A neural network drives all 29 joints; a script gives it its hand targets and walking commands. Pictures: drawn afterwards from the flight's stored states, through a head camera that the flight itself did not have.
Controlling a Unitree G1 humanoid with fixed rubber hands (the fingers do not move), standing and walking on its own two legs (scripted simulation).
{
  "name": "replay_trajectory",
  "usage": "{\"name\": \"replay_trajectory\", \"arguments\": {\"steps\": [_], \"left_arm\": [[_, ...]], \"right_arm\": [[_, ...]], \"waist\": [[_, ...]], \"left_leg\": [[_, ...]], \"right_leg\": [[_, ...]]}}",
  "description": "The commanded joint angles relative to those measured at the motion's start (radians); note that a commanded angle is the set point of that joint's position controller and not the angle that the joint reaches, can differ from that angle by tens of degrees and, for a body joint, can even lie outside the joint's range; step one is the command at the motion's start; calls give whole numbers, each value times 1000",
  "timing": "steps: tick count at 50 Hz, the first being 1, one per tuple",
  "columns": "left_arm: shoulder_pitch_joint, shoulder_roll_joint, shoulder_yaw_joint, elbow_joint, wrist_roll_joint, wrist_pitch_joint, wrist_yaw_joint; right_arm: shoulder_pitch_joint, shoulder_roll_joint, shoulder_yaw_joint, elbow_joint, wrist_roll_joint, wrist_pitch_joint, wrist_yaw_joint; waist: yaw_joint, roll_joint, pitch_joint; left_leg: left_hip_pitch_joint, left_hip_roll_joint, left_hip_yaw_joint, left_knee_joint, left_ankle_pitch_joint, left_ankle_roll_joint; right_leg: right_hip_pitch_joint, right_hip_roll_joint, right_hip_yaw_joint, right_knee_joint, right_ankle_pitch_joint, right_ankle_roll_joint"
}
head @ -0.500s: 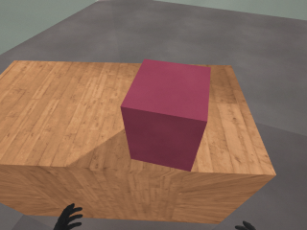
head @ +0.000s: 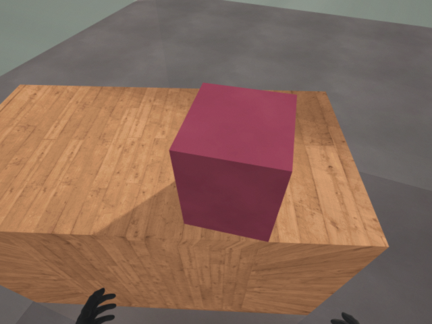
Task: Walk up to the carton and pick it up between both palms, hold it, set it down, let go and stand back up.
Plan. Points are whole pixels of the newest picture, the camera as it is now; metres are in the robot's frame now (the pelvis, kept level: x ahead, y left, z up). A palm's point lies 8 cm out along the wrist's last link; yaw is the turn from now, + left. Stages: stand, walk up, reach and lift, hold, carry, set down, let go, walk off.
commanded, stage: stand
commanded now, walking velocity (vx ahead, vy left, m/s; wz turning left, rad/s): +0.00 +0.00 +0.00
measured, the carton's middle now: (236, 163) +0.42 -0.03 +0.05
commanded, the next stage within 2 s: none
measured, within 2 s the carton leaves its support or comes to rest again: neither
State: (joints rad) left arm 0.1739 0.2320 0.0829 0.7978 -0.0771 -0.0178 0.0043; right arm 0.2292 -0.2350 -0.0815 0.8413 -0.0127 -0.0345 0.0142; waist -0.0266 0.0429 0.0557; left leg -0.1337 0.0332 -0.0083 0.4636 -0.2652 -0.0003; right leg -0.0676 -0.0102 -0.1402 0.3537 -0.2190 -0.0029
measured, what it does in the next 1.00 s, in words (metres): stands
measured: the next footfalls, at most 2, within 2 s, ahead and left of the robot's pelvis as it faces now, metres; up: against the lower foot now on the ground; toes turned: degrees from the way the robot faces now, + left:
none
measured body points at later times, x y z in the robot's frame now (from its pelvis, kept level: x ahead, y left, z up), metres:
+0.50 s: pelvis +0.00 +0.00 +0.00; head +0.00 +0.00 +0.45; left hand +0.14 +0.26 -0.11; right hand +0.10 -0.26 -0.13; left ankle -0.01 +0.12 -0.74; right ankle -0.01 -0.11 -0.74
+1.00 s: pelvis +0.00 +0.00 +0.00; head +0.01 +0.00 +0.45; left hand +0.14 +0.26 -0.11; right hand +0.10 -0.26 -0.13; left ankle +0.00 +0.12 -0.74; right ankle -0.01 -0.11 -0.74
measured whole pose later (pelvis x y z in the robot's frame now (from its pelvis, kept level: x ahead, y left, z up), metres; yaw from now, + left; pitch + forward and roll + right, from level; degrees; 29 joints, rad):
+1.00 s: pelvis +0.00 +0.00 +0.00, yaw +0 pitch -3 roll -2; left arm 0.17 0.23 0.08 0.81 -0.08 -0.02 0.00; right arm 0.21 -0.24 -0.08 0.87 -0.01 -0.03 0.01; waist -0.03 0.04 0.06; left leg -0.13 0.03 -0.01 0.46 -0.27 0.00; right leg -0.07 -0.01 -0.14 0.35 -0.23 0.00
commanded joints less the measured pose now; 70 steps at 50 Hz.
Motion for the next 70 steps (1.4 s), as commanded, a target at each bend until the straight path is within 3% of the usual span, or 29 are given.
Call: {"name": "replay_trajectory", "arguments": {"steps": [1, 4, 9, 10, 12, 14, 15, 17, 18, 21, 23, 25, 26, 28, 29, 33, 34, 36, 38, 44, 49, 50, 53, 56, 57, 58, 60, 67, 70], "left_arm": [[21, 241, 27, -16, 100, -25, 5], [2, 247, 24, -13, 98, -29, 6], [6, 250, 25, -13, 102, -28, 6], [9, 256, 30, -15, 102, -29, 5], [12, 250, 23, -13, 98, -31, 6], [14, 250, 26, -9, 96, -27, 9], [-12, 246, 22, -17, 99, -25, 9], [-16, 237, 20, -18, 99, -26, 5], [-11, 238, 23, -22, 97, -24, 3], [-9, 240, 23, -19, 98, -29, 5], [-5, 247, 24, -14, 101, -28, 10], [-2, 249, 26, -14, 94, -27, 6], [7, 249, 25, -10, 98, -29, 8], [-4, 246, 27, -15, 98, -29, 9], [-21, 231, 21, -16, 98, -29, 7], [-14, 247, 21, -15, 97, -25, 10], [-13, 232, 18, -13, 98, -22, 8], [9, 235, 21, 3, 98, -25, 12], [14, 241, 21, -2, 96, -23, 11], [-5, 240, 21, -3, 101, -24, 14], [-4, 244, 21, -4, 100, -23, 11], [3, 224, 16, -2, 94, -24, 11], [-11, 250, 23, -8, 95, -23, 9], [8, 261, 25, -1, 96, -25, 13], [-11, 258, 22, -4, 96, -25, 13], [7, 248, 22, 4, 94, -25, 9], [4, 245, 19, 6, 98, -26, 13], [-3, 241, 17, 9, 94, -25, 14], [3, 246, 20, 8, 98, -27, 13]], "right_arm": [[-18, -273, -21, -9, 6, -9, -22], [-31, -252, -17, -10, 5, -9, -21], [-21, -258, -19, -6, 3, -9, -21], [-29, -258, -20, -10, 4, -8, -20], [-27, -265, -24, -3, 4, -7, -25], [-32, -268, -22, -1, 5, -8, -25], [-40, -261, -20, -1, 6, -10, -22], [-45, -257, -21, -3, 2, -9, -22], [-31, -264, -18, 0, 2, -10, -20], [-25, -264, -19, 7, 5, -8, -21], [-45, -254, -17, 1, 5, -9, -24], [-38, -255, -15, 0, 6, -9, -20], [-36, -259, -19, 1, 4, -8, -22], [-48, -252, -16, 1, 0, -11, -23], [-39, -252, -17, 2, 6, -13, -24], [-46, -264, -20, 6, 6, -9, -22], [-42, -260, -18, 10, 4, -9, -25], [-24, -265, -22, 17, 5, -8, -24], [-31, -267, -20, 20, 6, -7, -24], [-37, -243, -13, 21, 7, -4, -25], [-42, -254, -15, 20, 7, -6, -25], [-53, -256, -15, 19, 4, -7, -28], [-48, -253, -12, 18, 6, -4, -21], [-43, -260, -18, 23, 3, -6, -28], [-35, -259, -17, 24, 6, -6, -29], [-35, -253, -12, 26, 4, -8, -26], [-48, -242, -13, 26, 2, -3, -25], [-41, -244, -14, 28, 7, -7, -24], [-32, -253, -17, 36, 3, -5, -28]], "waist": [[36, 7, 35], [28, -15, 54], [27, 8, 58], [31, -29, 48], [28, 13, 33], [29, -29, 35], [22, 11, 61], [27, 8, 48], [29, -24, 38], [24, -21, 53], [27, 14, 40], [27, -29, 42], [26, -1, 48], [32, -23, 30], [21, 12, 27], [25, -30, 22], [27, -4, 20], [25, 0, 22], [30, -35, 44], [24, -5, 36], [24, -49, 24], [34, 2, 39], [27, -30, 33], [26, 6, 31], [14, -29, 51], [29, -42, 29], [33, -9, 27], [21, -32, 24], [31, -9, 15]], "left_leg": [[-54, 103, -93, -179, 231, 28], [-61, 104, -94, -190, 222, 22], [-54, 105, -95, -180, 249, 19], [-31, 104, -94, -181, 253, 24], [-41, 100, -85, -174, 242, 26], [-39, 103, -93, -181, 248, 28], [-59, 108, -84, -178, 235, 24], [-56, 109, -93, -180, 238, 24], [-54, 106, -98, -180, 243, 28], [-56, 104, -93, -182, 240, 25], [-40, 103, -91, -183, 240, 19], [-44, 105, -94, -178, 243, 28], [-40, 103, -91, -179, 260, 25], [-28, 112, -96, -174, 279, 28], [-38, 108, -87, -174, 280, 22], [-28, 109, -91, -174, 296, 25], [-32, 104, -83, -170, 282, 25], [-11, 106, -86, -169, 316, 21], [-28, 109, -91, -167, 310, 24], [-22, 108, -86, -169, 283, 23], [-17, 109, -95, -175, 307, 25], [-30, 106, -87, -171, 291, 23], [-24, 106, -90, -172, 282, 22], [-23, 103, -83, -176, 283, 23], [-37, 113, -94, -176, 275, 24], [-42, 110, -95, -178, 273, 28], [-27, 112, -90, -178, 278, 24], [-22, 110, -85, -168, 318, 24], [-24, 113, -88, -164, 342, 22]], "right_leg": [[15, -144, 127, -37, 139, -18], [4, -146, 119, -41, 144, -13], [2, -150, 127, -41, 149, -16], [-12, -145, 122, -42, 147, -18], [10, -150, 132, -41, 169, -16], [12, -148, 119, -39, 171, -14], [11, -156, 132, -40, 167, -14], [-1, -152, 123, -40, 155, -14], [19, -147, 119, -40, 159, -13], [4, -147, 125, -39, 158, -11], [-5, -147, 123, -42, 150, -14], [9, -146, 118, -43, 160, -10], [2, -147, 127, -38, 162, -12], [5, -148, 122, -38, 169, -16], [15, -153, 125, -38, 178, -16], [15, -150, 120, -35, 184, -11], [17, -150, 117, -36, 179, -9], [9, -146, 121, -39, 190, -13], [8, -145, 119, -38, 194, -14], [8, -152, 124, -37, 196, -15], [11, -145, 114, -31, 197, -13], [7, -152, 118, -40, 181, -12], [6, -144, 112, -40, 167, -9], [16, -150, 123, -47, 179, -11], [11, -153, 121, -48, 190, -11], [32, -151, 119, -34, 184, -12], [21, -151, 125, -38, 177, -12], [24, -149, 118, -31, 218, -15], [33, -156, 120, -24, 222, -18]]}}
